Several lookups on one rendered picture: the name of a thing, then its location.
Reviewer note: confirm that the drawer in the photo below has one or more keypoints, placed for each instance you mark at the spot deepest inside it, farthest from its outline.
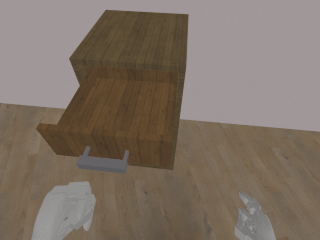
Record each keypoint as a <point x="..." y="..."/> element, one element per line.
<point x="117" y="109"/>

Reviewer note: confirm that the robot left hand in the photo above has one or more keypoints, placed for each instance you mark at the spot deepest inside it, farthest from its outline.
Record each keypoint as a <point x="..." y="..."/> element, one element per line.
<point x="74" y="201"/>

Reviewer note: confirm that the cabinet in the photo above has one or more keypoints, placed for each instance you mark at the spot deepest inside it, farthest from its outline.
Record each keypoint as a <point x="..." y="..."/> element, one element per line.
<point x="138" y="40"/>

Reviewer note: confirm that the handle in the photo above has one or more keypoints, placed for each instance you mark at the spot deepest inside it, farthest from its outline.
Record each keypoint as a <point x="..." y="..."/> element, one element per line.
<point x="102" y="164"/>

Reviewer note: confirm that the robot right hand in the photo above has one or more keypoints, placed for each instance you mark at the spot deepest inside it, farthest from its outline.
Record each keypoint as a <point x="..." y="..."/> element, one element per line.
<point x="258" y="225"/>

